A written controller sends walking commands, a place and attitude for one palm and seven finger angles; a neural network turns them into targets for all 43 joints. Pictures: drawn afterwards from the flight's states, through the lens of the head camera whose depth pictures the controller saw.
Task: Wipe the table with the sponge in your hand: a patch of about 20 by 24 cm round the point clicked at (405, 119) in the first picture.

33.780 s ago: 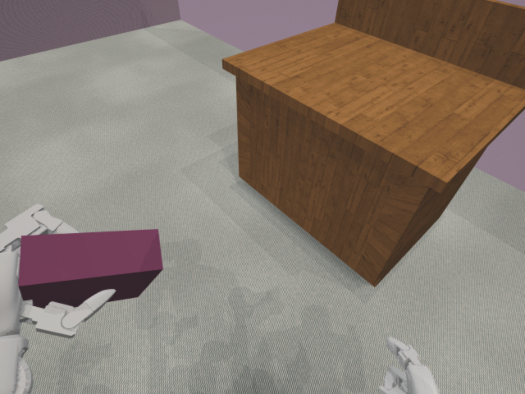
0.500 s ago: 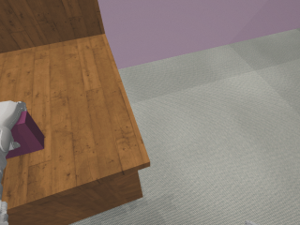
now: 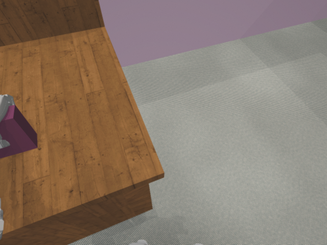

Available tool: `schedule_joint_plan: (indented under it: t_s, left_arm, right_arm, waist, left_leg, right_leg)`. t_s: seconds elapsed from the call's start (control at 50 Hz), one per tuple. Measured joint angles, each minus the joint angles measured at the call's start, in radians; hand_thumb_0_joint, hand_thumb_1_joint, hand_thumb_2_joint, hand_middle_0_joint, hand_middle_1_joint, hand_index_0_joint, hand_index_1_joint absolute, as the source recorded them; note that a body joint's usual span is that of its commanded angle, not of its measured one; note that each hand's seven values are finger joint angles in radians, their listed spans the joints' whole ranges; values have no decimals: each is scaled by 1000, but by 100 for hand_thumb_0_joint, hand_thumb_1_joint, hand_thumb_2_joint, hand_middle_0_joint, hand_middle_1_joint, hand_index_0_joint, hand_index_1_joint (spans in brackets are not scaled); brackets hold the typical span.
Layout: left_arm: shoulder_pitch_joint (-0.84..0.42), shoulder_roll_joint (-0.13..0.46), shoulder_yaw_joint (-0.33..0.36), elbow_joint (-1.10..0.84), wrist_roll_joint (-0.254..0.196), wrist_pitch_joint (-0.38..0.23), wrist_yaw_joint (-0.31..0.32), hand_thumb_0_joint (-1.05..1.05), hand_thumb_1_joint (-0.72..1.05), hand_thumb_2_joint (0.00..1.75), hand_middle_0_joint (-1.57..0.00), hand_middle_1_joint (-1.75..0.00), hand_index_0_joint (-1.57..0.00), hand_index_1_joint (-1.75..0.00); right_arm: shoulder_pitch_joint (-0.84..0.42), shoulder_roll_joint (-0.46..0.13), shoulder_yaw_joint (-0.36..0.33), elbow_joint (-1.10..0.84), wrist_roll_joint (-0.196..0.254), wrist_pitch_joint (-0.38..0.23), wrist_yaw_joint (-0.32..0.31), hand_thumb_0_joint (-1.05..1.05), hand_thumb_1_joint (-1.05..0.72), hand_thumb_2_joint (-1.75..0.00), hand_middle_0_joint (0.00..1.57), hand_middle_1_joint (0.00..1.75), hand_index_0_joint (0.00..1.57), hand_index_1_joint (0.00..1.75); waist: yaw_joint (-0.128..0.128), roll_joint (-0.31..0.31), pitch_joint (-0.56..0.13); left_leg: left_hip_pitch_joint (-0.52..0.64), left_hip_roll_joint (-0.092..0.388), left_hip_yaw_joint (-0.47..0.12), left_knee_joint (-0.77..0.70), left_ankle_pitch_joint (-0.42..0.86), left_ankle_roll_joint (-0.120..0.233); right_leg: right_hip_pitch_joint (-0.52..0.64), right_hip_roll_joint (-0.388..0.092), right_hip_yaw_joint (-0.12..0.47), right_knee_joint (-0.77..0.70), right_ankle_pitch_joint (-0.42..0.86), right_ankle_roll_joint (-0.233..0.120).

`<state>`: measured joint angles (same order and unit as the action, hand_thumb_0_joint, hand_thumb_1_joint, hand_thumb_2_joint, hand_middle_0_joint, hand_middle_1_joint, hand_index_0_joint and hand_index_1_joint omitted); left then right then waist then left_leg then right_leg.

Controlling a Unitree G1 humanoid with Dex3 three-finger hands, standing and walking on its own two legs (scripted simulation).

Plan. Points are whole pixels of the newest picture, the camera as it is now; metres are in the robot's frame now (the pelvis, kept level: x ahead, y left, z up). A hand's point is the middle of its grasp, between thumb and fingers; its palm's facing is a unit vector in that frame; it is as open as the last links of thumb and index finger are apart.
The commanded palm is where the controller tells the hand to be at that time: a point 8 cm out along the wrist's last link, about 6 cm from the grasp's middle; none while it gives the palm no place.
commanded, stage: wipe forward along the first lane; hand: left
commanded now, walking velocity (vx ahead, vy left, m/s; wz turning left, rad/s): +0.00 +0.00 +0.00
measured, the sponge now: (1, 140) +0.34 +0.44 +0.01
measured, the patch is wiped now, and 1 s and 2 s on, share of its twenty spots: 0.15 0.15 0.50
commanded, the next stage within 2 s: slide across to the middle lane in 0.08 s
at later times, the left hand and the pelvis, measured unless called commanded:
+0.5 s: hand (14, 112) +0.40 +0.40 +0.06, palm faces -0.11 +0.04 -0.99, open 9.2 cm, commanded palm +0.39 +0.38 +0.10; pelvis +0.01 +0.01 +0.00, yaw +0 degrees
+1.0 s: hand (34, 108) +0.41 +0.36 +0.06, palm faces -0.13 +0.05 -0.99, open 9.2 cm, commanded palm +0.39 +0.34 +0.10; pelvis +0.03 -0.01 +0.01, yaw +0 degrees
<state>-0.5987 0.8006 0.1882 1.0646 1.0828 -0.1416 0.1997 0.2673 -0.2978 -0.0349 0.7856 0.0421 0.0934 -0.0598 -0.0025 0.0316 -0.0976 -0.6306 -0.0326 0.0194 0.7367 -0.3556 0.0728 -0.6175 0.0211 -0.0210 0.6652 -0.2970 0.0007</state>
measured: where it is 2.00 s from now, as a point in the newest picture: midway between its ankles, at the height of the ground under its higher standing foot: outside the picture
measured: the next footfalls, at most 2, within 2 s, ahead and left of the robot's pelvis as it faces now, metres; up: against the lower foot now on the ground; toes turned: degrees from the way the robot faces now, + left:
none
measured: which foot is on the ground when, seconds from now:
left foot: down 0.00-1.00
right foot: down 0.00-1.00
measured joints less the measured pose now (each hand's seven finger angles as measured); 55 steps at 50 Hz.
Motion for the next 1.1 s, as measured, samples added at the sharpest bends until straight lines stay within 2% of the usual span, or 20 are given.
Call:
schedule_joint_plan:
  t_s: [0.26,0.3,0.44,0.58,0.7,0.9,1.1]
  left_arm:
    - [-88,38,-27,38,24,4,-18,1,-49,115,-83,-138,-84,-145]
    - [-75,29,-40,15,23,7,-15,1,-48,115,-83,-138,-83,-146]
    - [-39,-37,-65,-42,-23,20,0,0,-48,114,-82,-140,-82,-147]
    - [-45,-89,-96,-34,-4,77,20,0,-47,114,-81,-141,-81,-148]
    - [-57,-109,-114,-21,-8,106,19,0,-47,114,-81,-141,-81,-148]
    - [-41,-145,-125,-38,-13,118,30,-1,-47,114,-81,-141,-81,-148]
    - [-20,-145,-112,-34,-25,147,35,-1,-46,114,-80,-142,-81,-149]
  right_arm:
    - [12,-5,1,-19,-3,7,-4,0,-90,-90,21,30,21,30]
    - [20,-6,-7,-18,-4,9,-4,0,-90,-90,21,30,21,30]
    - [32,7,-13,2,1,16,-2,0,-90,-90,21,30,21,30]
    - [7,22,1,0,1,15,8,0,-90,-90,21,30,21,30]
    - [-13,25,4,-5,1,8,10,0,-90,-90,21,30,21,30]
    - [-19,15,-7,5,-1,2,14,0,-90,-90,21,30,21,30]
    - [-19,6,-8,5,3,7,16,0,-90,-90,21,30,21,30]
  waist:
    - [-13,-5,-1]
    - [-9,1,-2]
    - [-3,8,-8]
    - [-10,9,-1]
    - [-9,14,6]
    - [-5,15,0]
    - [-13,8,-1]
  left_leg:
    - [-53,1,-5,31,-11,3]
    - [-49,1,-5,29,-13,3]
    - [8,-2,-6,1,-15,5]
    - [61,-4,-6,-43,-3,1]
    - [86,-5,-5,-75,9,-2]
    - [115,1,-8,-105,14,-12]
    - [137,8,-4,-125,16,-19]
  right_leg:
    - [-44,1,-5,15,-4,1]
    - [-39,2,-5,10,-5,1]
    - [18,-1,-4,-18,-8,4]
    - [68,-2,-2,-54,0,0]
    - [88,-2,0,-76,8,1]
    - [112,4,0,-97,8,-8]
    - [128,12,4,-109,9,-17]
